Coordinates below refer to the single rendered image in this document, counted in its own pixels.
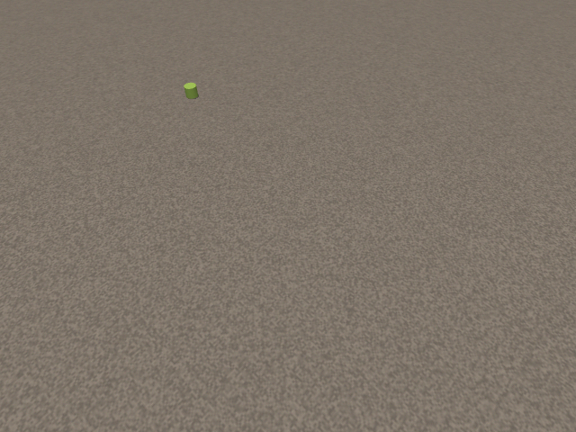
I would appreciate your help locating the tin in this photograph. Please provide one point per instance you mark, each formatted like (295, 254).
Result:
(191, 90)

